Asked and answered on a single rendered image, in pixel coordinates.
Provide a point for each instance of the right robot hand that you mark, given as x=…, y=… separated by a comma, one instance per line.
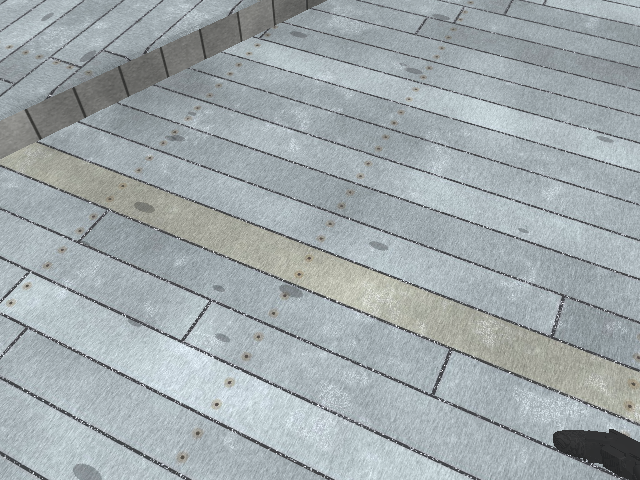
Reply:
x=616, y=451

